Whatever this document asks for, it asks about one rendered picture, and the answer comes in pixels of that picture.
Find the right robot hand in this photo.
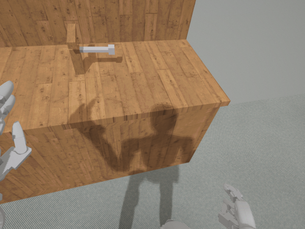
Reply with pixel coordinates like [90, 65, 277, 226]
[218, 183, 256, 229]

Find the left robot hand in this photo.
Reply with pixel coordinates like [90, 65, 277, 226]
[0, 81, 31, 182]

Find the counter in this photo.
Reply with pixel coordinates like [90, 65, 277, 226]
[0, 0, 231, 204]

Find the tap lever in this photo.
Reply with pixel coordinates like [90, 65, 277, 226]
[80, 44, 115, 55]

